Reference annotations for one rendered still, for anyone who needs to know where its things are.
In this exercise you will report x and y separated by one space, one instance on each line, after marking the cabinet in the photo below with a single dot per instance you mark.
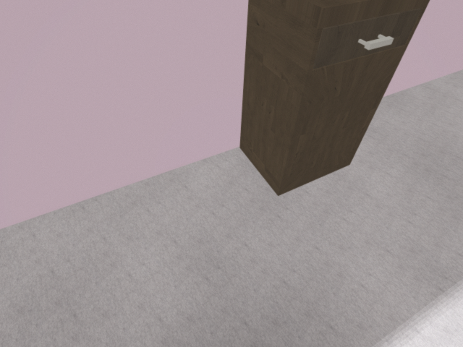
299 123

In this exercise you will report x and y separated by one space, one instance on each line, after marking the drawer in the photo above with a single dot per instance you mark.
340 42

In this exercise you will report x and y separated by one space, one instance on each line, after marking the handle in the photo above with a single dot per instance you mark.
377 43

